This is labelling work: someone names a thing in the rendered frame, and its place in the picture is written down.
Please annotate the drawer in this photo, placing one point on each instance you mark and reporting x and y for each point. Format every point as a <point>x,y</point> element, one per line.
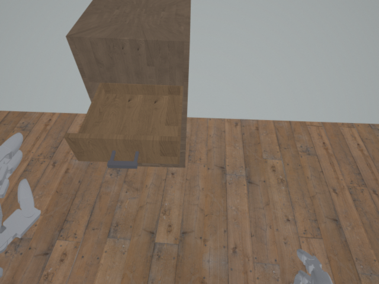
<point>129,118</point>

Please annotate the handle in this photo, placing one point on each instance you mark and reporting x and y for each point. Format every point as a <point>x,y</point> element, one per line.
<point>123,164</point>

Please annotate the robot right hand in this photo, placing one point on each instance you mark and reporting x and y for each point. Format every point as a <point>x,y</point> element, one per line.
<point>314,267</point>

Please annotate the robot left hand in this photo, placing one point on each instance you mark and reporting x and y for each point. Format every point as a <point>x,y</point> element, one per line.
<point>18,223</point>

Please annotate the cabinet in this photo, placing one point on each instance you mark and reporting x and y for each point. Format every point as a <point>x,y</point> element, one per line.
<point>135,42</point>

